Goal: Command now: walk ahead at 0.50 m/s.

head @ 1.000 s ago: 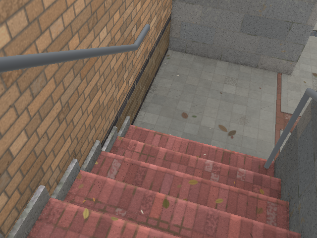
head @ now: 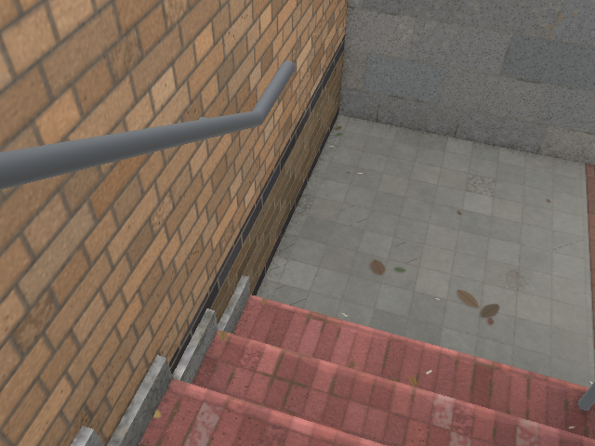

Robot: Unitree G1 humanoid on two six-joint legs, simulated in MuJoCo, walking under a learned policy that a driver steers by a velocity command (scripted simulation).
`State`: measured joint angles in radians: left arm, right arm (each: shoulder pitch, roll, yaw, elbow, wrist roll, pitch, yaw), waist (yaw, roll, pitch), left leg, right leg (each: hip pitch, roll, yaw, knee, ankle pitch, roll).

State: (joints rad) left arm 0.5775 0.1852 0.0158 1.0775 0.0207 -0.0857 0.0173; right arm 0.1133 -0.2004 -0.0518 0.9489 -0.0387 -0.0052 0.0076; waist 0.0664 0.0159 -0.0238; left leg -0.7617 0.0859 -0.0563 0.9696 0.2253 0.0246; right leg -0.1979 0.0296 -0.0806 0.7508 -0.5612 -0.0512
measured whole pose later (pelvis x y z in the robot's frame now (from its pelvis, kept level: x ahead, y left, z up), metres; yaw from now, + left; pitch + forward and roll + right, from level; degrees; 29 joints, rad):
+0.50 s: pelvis +0.30 +0.11 -0.17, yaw -5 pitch +3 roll +4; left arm 0.25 0.23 0.02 0.97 0.10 -0.11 -0.05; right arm 0.47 -0.15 0.03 1.03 -0.12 -0.14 0.03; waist 0.00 -0.07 -0.04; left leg -0.32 -0.04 0.21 0.68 -0.41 0.08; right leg -0.90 -0.10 0.09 1.19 0.08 -0.05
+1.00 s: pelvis +0.59 +0.03 -0.34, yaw -23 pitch +1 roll -3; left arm 0.39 0.22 0.04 1.10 0.07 -0.09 -0.06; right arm 0.34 -0.21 -0.03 0.94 -0.10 -0.08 0.06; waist 0.00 0.02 0.00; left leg -0.69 0.15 -0.05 1.41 -0.40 0.05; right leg -0.26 0.07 -0.07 0.59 -0.36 -0.07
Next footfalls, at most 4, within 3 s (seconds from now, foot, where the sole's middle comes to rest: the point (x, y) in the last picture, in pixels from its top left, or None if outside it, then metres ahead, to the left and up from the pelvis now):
0.22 left None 0.32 0.20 -0.92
0.82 right None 0.56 -0.08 -1.10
1.22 left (297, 391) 0.92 0.08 -1.28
1.90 right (371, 429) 0.81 -0.17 -1.28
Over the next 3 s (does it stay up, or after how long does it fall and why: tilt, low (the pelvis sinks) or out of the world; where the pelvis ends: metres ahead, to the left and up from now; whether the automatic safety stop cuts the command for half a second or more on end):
stays up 0.91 -0.07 -0.52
